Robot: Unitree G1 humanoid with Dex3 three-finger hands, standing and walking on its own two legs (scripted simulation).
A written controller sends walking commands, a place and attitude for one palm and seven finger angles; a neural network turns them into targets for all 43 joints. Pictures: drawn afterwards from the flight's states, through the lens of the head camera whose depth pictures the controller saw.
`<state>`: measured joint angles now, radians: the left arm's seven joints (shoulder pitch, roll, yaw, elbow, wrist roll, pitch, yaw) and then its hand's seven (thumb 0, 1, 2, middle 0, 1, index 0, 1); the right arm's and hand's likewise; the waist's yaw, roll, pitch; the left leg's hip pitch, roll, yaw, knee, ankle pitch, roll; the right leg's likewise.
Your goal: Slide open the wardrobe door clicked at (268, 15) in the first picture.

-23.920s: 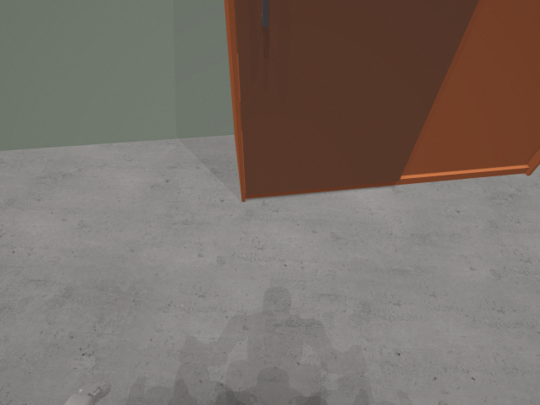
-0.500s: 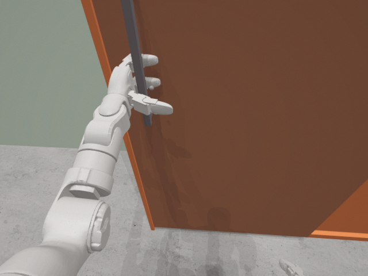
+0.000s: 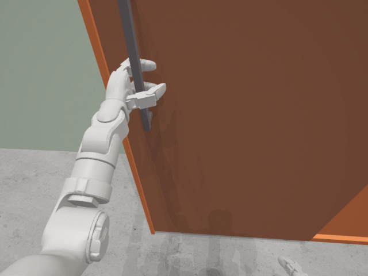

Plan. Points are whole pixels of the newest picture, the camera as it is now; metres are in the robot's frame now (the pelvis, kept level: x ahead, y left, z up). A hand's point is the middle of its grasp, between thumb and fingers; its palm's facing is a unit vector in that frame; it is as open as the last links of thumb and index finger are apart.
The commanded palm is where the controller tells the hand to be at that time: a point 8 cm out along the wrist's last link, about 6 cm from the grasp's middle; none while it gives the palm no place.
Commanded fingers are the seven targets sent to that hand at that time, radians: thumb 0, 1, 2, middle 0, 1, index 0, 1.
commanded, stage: grip the handle and tug to test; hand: left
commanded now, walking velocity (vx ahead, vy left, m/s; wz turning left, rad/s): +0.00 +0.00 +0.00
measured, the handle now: (139, 70) +0.48 +0.12 +0.24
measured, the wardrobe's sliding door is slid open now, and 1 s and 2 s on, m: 0.00 0.00 0.01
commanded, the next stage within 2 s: tug the door sideways, standing still in 0.86 s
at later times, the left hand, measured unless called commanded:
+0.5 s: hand (148, 92) +0.42 +0.09 +0.22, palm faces -0.02 -1.00 +0.01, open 5.2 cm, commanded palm +0.39 +0.14 +0.22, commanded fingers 0.00 0.90 0.90 -0.45 -1.40 -0.45 -1.40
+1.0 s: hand (147, 95) +0.42 +0.09 +0.21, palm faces -0.03 -1.00 -0.01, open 5.6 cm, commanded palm +0.39 +0.15 +0.22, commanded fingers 0.00 0.90 0.90 -0.45 -1.40 -0.45 -1.40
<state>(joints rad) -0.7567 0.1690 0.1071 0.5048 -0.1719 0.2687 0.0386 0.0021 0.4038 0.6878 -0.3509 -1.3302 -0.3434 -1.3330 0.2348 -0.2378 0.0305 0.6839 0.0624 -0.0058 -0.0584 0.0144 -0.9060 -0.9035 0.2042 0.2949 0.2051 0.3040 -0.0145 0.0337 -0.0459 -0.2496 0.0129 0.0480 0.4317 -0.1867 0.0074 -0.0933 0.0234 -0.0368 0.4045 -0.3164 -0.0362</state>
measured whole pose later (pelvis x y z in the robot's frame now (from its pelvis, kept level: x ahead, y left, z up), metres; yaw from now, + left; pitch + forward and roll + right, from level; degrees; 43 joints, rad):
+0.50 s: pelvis +0.01 -0.01 +0.00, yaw +0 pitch +0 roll +1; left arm -0.68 0.18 0.13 0.40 -0.18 0.32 0.00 0.01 0.80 0.84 -0.39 -1.40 -0.38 -1.40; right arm 0.20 -0.25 0.03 0.66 0.06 0.04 -0.06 0.01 -0.91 -0.90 0.20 0.29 0.21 0.30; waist -0.01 0.04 -0.06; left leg -0.23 0.01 0.04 0.42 -0.20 0.00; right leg -0.07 0.03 -0.04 0.39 -0.33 -0.05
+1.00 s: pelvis +0.04 -0.01 +0.00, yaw -1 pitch +1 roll +1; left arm -0.51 0.17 0.12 0.10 -0.19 0.42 0.00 0.01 0.81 0.82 -0.34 -1.40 -0.30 -1.38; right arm 0.17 -0.25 0.04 0.61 0.06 0.07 -0.05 0.02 -0.91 -0.90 0.20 0.29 0.20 0.30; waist 0.00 0.04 -0.07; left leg -0.20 0.01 0.06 0.42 -0.23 0.00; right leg -0.05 0.02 -0.03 0.39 -0.35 -0.04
